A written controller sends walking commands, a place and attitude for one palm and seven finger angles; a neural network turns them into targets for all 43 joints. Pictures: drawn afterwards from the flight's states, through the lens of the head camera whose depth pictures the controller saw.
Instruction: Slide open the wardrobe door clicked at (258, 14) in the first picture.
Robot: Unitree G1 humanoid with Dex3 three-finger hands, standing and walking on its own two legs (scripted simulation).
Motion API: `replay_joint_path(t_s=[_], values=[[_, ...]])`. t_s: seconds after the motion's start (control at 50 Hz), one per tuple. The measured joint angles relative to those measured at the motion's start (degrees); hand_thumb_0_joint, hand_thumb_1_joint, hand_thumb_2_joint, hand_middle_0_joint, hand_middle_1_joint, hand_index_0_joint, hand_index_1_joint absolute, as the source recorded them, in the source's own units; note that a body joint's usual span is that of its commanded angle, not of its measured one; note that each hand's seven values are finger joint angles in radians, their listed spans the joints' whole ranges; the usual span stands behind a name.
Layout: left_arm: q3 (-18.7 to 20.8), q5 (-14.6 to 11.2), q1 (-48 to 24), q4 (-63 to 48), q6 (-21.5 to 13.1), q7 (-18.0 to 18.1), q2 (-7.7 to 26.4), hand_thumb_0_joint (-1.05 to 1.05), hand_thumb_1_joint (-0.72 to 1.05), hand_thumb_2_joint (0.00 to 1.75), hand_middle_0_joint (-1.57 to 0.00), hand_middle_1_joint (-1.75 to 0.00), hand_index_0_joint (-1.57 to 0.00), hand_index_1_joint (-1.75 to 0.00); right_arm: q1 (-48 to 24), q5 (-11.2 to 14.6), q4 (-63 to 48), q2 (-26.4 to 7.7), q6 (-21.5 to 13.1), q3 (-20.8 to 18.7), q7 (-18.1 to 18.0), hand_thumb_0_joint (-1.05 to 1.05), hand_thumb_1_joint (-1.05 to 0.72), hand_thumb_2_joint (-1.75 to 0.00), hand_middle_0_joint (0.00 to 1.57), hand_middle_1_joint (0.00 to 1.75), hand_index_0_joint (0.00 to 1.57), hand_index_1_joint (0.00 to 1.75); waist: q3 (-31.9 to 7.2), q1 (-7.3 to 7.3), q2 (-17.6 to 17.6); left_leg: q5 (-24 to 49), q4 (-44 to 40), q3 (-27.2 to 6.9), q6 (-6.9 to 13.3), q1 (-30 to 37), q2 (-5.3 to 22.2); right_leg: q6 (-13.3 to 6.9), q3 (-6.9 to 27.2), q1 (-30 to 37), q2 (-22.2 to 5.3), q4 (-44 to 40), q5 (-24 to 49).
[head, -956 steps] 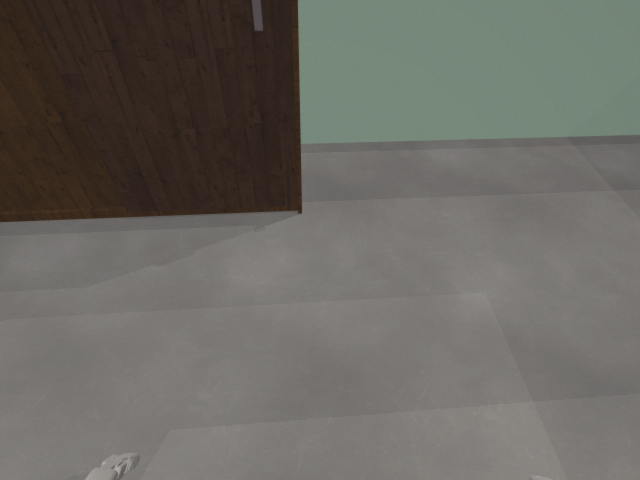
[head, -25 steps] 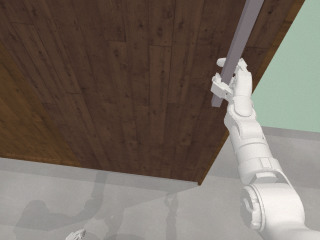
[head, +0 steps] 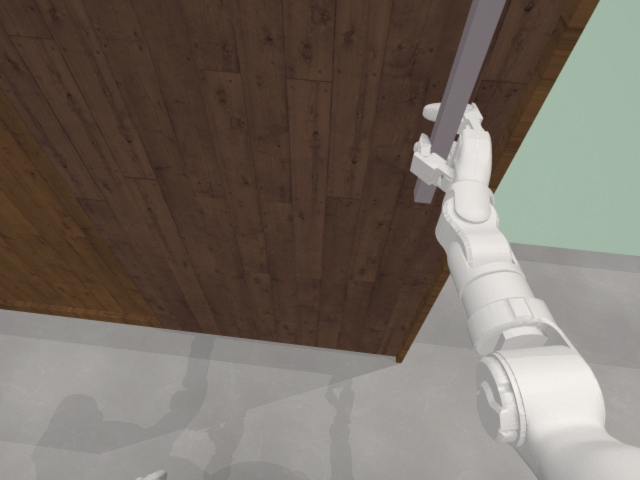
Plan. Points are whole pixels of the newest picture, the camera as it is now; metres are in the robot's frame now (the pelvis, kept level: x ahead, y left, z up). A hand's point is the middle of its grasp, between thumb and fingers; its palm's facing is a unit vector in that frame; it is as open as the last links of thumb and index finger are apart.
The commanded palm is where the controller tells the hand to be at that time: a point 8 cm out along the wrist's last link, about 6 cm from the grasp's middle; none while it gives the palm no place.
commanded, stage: step sideways, sliding the door along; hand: right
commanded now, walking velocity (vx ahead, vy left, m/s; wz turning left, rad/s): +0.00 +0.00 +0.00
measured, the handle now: (450, 99) +0.53 -0.10 +0.20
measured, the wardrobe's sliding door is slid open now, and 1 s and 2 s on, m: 0.01 0.06 0.33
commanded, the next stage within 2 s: none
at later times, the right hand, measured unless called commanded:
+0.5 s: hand (416, 160) +0.48 -0.06 +0.15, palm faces +0.13 +0.98 -0.12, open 6.3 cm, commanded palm +0.46 -0.05 +0.15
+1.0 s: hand (378, 155) +0.49 -0.02 +0.14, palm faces +0.33 +0.94 -0.13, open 6.5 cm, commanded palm +0.45 +0.02 +0.15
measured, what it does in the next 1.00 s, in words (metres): steps to the left: right foot, then left foot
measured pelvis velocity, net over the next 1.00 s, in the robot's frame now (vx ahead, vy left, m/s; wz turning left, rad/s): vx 0.09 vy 0.18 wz -0.16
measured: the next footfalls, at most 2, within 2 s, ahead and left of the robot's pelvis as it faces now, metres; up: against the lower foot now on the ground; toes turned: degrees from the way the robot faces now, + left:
right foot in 0.56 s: +0.08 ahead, -0.07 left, +0.00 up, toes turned -12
left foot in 0.88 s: +0.18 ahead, +0.31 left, +0.00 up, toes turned -2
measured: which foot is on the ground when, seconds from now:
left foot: down 0.00-0.56, up 0.58-0.86, down 0.88-1.00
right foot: down 0.00-0.34, up 0.36-0.54, down 0.56-0.90, up 0.92-1.00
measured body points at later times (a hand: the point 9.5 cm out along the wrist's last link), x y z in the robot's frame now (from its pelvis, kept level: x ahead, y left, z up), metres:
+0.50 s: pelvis +0.02 +0.06 +0.00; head +0.09 +0.08 +0.45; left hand +0.15 +0.30 -0.14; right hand +0.46 -0.12 +0.16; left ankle -0.02 +0.12 -0.73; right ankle +0.01 -0.08 -0.69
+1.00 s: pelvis +0.09 +0.18 -0.01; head +0.18 +0.20 +0.43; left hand +0.34 +0.36 -0.12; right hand +0.46 -0.07 +0.15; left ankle +0.14 +0.32 -0.73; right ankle +0.05 +0.03 -0.70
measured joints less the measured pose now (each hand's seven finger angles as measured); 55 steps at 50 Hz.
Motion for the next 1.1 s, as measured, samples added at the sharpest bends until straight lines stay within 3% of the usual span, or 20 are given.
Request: replay_joint_path(t_s=[0.04,0.1,0.3,0.36,0.44,0.48,0.52,0.56,0.58,0.62,0.66,0.76,0.86,0.88,0.9,0.94,0.98,1.02,1.06,1.1], values=[[-0.1,0.0,-0.4,-0.2,-0.1,-0.1,0.0,0.0,0.91,0.9,-0.2,-0.3,-0.2,-0.3,-0.1,0.0,0.1,0.2,-0.1,0.3,-0.1,0.0,-0.74,-0.82,0.29,1.36,0.25,1.4,0.0,-0.09,0.0,-0.1,0.1,0.0,0.0,0.0,0.0,0.0,0.0,0.0,0.0,0.1,-0.1],[-1.2,-0.4,-2.2,-1.3,2.4,1.3,0.4,0.0,0.91,0.9,-0.2,-0.3,-0.21,-0.3,0.7,-1.4,0.1,-1.9,-1.3,-1.4,4.3,-0.01,-0.72,-0.8,0.32,1.37,0.27,1.4,1.0,-0.17,-0.1,0.0,0.2,-1.0,-0.2,0.5,-0.4,-0.2,-0.9,1.0,-0.5,0.3,-0.4],[-1.9,-1.9,-4.8,-6.9,6.1,4.4,0.2,0.0,0.91,0.9,-0.2,-0.3,-0.2,-0.3,3.2,2.5,-5.7,-7.6,-0.1,-0.5,8.3,-0.03,-0.7,-0.8,0.36,1.33,0.25,1.4,7.1,-2.42,-0.1,-4.1,8.1,-2.6,1.4,1.1,-2.4,1.2,-3.3,5.3,-2.0,4.3,-3.9],[-2.2,-2.4,-5.2,-6.3,7.4,4.4,0.9,0.0,0.91,0.9,-0.2,-0.3,-0.2,-0.3,3.8,2.6,-6.7,-6.9,0.7,-1.0,7.4,-0.03,-0.72,-0.82,0.36,1.33,0.21,1.4,8.6,-2.23,-3.4,-4.3,6.1,0.2,4.1,4.2,-4.3,1.0,-1.1,5.5,-3.9,6.3,-4.4],[-2.5,-2.9,-5.9,-3.9,8.5,4.6,1.1,0.01,0.91,0.9,-0.2,-0.3,-0.21,-0.3,3.4,1.1,-7.3,-4.6,1.4,-0.1,6.8,-0.03,-0.73,-0.83,0.33,1.32,0.19,1.4,9.8,-3.35,-1.0,-4.2,3.3,2.2,5.4,7.8,-2.3,-1.5,-1.3,2.1,-0.1,21.0,-12.7],[-2.3,-2.4,-6.3,-3.8,8.2,5.0,1.4,0.01,0.91,0.9,-0.2,-0.3,-0.21,-0.3,3.8,0.7,-8.9,-3.6,1.3,1.3,6.4,-0.03,-0.74,-0.83,0.32,1.32,0.18,1.4,10.7,-4.27,0.4,-3.6,1.0,2.8,5.6,9.5,-1.5,-1.6,-3.6,2.5,1.1,19.5,-12.1],[-2.1,-2.0,-7.0,-4.6,7.8,5.3,1.9,0.01,0.91,0.9,-0.2,-0.3,-0.2,-0.3,4.6,0.5,-11.6,-2.8,1.0,2.6,6.2,-0.03,-0.74,-0.84,0.33,1.33,0.17,1.4,11.6,-4.84,1.0,-2.7,0.5,3.7,5.6,10.1,-1.4,-1.4,-6.4,4.8,1.3,9.6,-5.4],[-1.5,-1.9,-7.9,-6.2,7.6,5.3,3.0,0.01,0.91,0.9,-0.2,-0.3,-0.2,-0.3,5.5,0.7,-14.8,-2.5,0.5,4.0,5.9,-0.03,-0.74,-0.84,0.34,1.34,0.16,1.4,12.2,-5.61,-0.2,-1.7,6.4,3.9,4.0,7.2,-2.6,-2.3,-8.2,8.6,-0.2,-1.3,6.8],[-0.9,-2.1,-8.9,-6.9,7.6,4.9,3.1,0.01,0.91,0.9,-0.2,-0.3,-0.2,-0.3,5.7,1.1,-16.3,-2.8,0.4,4.9,6.0,-0.03,-0.74,-0.84,0.34,1.35,0.16,1.4,12.9,-6.04,-0.2,-3.4,13.1,2.0,2.5,4.3,-3.2,-2.4,-8.2,9.1,-0.7,-1.7,5.3],[-0.1,-2.5,-11.0,-8.2,8.2,3.3,2.9,0.01,0.91,0.9,-0.2,-0.3,-0.2,-0.3,5.2,1.4,-18.0,-3.1,0.1,5.9,6.3,-0.03,-0.74,-0.83,0.34,1.36,0.16,1.4,15.0,-6.89,0.1,-8.5,25.2,-2.8,2.0,-0.7,-4.3,-1.8,-7.5,9.6,-1.3,-0.4,0.5],[-0.2,-2.4,-12.8,-9.1,8.6,2.2,2.4,0.01,0.91,0.9,-0.2,-0.3,-0.2,-0.3,5.3,1.0,-19.8,-3.1,0.9,6.2,6.7,-0.03,-0.75,-0.83,0.33,1.37,0.15,1.4,16.1,-7.45,-0.2,-9.9,28.2,-5.2,1.5,-3.6,-3.9,-0.7,-6.2,10.0,-2.6,-0.2,-0.8],[-0.9,-2.7,-15.0,-12.3,8.5,0.9,-0.1,0.01,0.91,0.9,-0.2,-0.3,-0.2,-0.3,7.2,0.2,-24.8,-4.2,3.1,6.8,7.2,-0.03,-0.75,-0.84,0.33,1.39,0.14,1.4,17.7,-9.92,-0.9,-4.3,17.9,-5.9,0.7,-4.0,-0.3,2.9,-3.9,12.1,-7.3,-0.5,-1.2],[-2.5,-3.3,-14.8,-14.8,8.0,0.4,-2.6,0.0,0.91,0.9,-0.2,-0.3,-0.21,-0.3,10.8,0.7,-28.4,-6.3,4.0,5.4,7.3,-0.03,-0.74,-0.85,0.36,1.39,0.14,1.38,16.6,-11.11,-1.4,4.5,5.4,-3.3,0.5,1.7,0.3,6.7,-1.2,13.2,-11.1,1.5,-3.3],[-2.8,-3.5,-14.7,-15.0,7.8,0.3,-2.8,0.0,0.91,0.9,-0.2,-0.3,-0.21,-0.3,11.5,0.6,-29.1,-6.6,4.3,4.7,7.0,-0.03,-0.73,-0.85,0.37,1.4,0.15,1.38,16.1,-10.9,-1.2,6.9,2.9,-2.5,0.1,3.4,0.5,6.2,-0.5,12.3,-11.3,3.5,-4.0],[-2.9,-3.7,-15.3,-14.5,7.7,0.5,-2.4,0.0,0.91,0.9,-0.2,-0.3,-0.21,-0.3,12.5,0.4,-29.9,-6.4,4.4,3.7,6.4,-0.03,-0.73,-0.85,0.38,1.4,0.15,1.37,16.0,-10.02,-2.3,5.3,3.6,-1.2,-0.4,3.7,0.2,4.0,0.7,10.8,-11.8,6.1,-4.0],[-2.4,-3.4,-16.4,-13.0,7.2,1.8,-0.9,0.0,0.91,0.9,-0.2,-0.3,-0.21,-0.3,14.8,-0.1,-31.8,-5.3,4.5,2.2,5.3,-0.04,-0.72,-0.85,0.4,1.4,0.15,1.37,15.4,-8.04,-3.5,2.1,4.9,0.6,-0.7,3.2,1.0,0.9,2.8,7.3,-8.4,12.6,-10.0],[-1.4,-3.4,-16.4,-12.2,6.8,3.2,0.6,0.01,0.91,0.9,-0.2,-0.3,-0.21,-0.3,17.0,-0.2,-34.2,-4.0,4.9,1.9,4.5,-0.04,-0.72,-0.85,0.39,1.39,0.15,1.38,14.3,-7.51,-3.4,1.5,4.6,0.8,-0.6,2.3,2.3,-0.1,1.4,5.1,-3.5,16.7,-14.4],[-0.6,-3.4,-16.1,-11.5,6.1,4.3,2.0,0.01,0.91,0.9,-0.2,-0.3,-0.21,-0.3,18.9,-0.1,-37.2,-2.6,5.2,2.6,3.6,-0.03,-0.72,-0.85,0.38,1.38,0.16,1.38,14.0,-7.08,-3.5,2.9,4.5,1.1,-0.3,1.6,2.6,-0.7,-1.8,6.0,-0.5,11.4,-10.8],[0.3,-3.4,-15.4,-11.4,6.1,4.6,3.0,0.01,0.91,0.9,-0.2,-0.3,-0.2,-0.3,19.9,0.3,-39.8,-1.0,4.9,4.0,3.2,-0.02,-0.73,-0.85,0.38,1.38,0.16,1.38,14.0,-6.78,-4.2,4.6,6.9,1.8,-0.5,0.4,2.0,-1.4,-4.3,8.8,-0.7,3.0,-0.1],[1.0,-3.7,-14.5,-11.8,6.9,3.4,2.5,0.01,0.91,0.9,-0.2,-0.3,-0.2,-0.3,20.4,-0.3,-41.5,-0.3,4.5,5.9,3.5,-0.01,-0.74,-0.85,0.38,1.38,0.15,1.37,14.6,-8.34,-2.4,0.0,12.6,-1.2,-0.3,-1.7,0.8,-1.7,-5.0,10.4,-0.8,1.4,-2.5]])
